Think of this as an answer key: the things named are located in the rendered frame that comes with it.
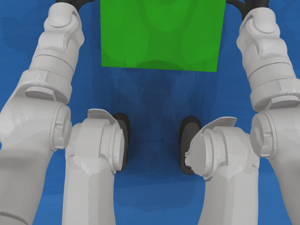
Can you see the robot left forearm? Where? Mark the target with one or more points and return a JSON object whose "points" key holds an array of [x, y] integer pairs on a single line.
{"points": [[54, 61]]}

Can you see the left robot hand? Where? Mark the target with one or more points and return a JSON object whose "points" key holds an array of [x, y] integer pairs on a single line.
{"points": [[76, 3]]}

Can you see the left robot foot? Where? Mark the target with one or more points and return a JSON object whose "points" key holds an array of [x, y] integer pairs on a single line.
{"points": [[124, 124]]}

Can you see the carton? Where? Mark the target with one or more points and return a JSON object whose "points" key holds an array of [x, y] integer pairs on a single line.
{"points": [[161, 34]]}

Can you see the right robot hand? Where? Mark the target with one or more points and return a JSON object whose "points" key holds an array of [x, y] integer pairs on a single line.
{"points": [[248, 6]]}

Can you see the right robot upper arm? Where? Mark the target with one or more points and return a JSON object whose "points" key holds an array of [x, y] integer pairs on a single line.
{"points": [[275, 135]]}

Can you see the robot foot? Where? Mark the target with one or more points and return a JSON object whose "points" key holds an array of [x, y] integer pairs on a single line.
{"points": [[124, 124], [189, 127]]}

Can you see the right robot foot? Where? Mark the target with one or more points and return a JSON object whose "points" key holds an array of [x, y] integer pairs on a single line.
{"points": [[189, 127]]}

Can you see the left robot upper arm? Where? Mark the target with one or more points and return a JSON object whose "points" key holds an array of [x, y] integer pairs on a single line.
{"points": [[31, 130]]}

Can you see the robot right forearm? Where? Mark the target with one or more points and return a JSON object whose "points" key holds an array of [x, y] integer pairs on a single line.
{"points": [[264, 57]]}

